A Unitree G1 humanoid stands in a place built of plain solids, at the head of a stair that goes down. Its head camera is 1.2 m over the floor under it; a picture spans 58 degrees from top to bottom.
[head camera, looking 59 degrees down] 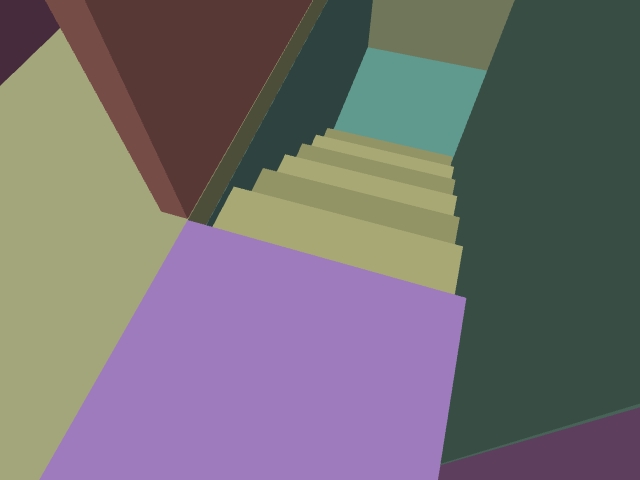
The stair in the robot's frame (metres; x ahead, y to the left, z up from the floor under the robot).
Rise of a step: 0.18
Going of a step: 0.27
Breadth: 0.92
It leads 18 degrees to the right of straight ahead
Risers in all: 7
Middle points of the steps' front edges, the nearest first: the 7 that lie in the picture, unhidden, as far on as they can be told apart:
0.66 0.00 0.00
0.94 -0.09 -0.18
1.20 -0.17 -0.37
1.45 -0.25 -0.55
1.70 -0.33 -0.73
1.95 -0.41 -0.92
2.21 -0.49 -1.10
